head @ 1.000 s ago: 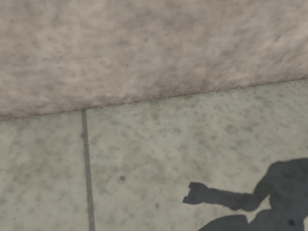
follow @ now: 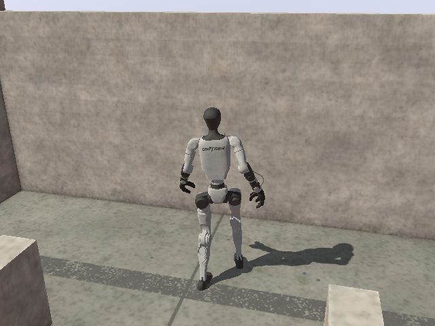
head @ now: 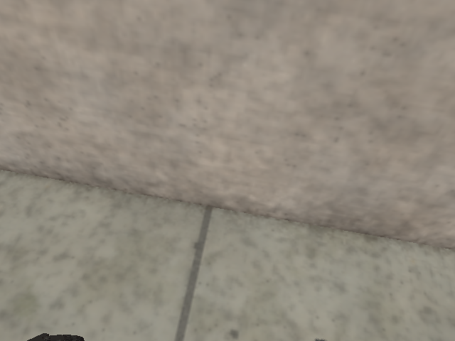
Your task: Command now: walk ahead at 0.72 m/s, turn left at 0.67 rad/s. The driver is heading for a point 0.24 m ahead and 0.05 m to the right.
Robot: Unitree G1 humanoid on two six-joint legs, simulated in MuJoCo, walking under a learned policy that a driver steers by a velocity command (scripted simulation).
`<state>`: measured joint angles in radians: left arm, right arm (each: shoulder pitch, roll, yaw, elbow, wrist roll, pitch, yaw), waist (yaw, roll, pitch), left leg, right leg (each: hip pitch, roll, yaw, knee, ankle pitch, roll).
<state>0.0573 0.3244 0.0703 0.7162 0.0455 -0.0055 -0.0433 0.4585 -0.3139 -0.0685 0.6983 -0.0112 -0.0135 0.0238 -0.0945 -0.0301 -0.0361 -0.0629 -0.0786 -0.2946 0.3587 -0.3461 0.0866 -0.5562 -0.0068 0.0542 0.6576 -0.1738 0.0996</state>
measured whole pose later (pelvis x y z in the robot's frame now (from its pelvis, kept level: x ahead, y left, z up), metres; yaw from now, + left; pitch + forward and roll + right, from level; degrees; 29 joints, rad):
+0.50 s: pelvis +0.24 -0.02 -0.01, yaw +7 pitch +2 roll -2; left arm 0.32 0.31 0.04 0.85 -0.01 -0.03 0.03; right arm 0.01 -0.28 0.01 0.61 -0.02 -0.08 0.05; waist 0.07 0.05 0.08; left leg -0.45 -0.02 -0.04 0.47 0.01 0.04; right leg -0.02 0.04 -0.03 0.35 -0.35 -0.02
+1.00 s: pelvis +0.34 -0.03 -0.01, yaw +7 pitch -1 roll +1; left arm 0.20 0.25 -0.02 0.90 0.03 -0.06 0.03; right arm 0.12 -0.25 -0.02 0.84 -0.01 -0.01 -0.01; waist 0.01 0.02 0.03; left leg -0.25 -0.04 -0.04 0.48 -0.21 0.01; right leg -0.22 -0.04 0.02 0.52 -0.28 0.03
